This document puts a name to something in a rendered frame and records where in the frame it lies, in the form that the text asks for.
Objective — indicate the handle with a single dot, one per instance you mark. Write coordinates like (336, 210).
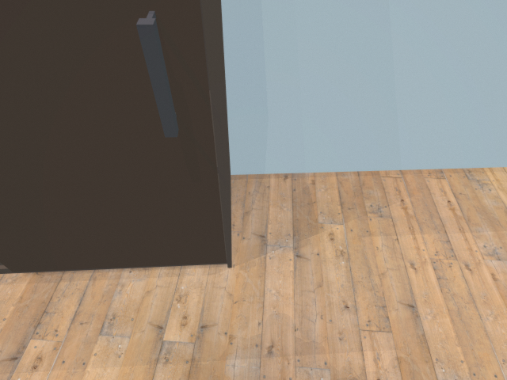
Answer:
(152, 50)

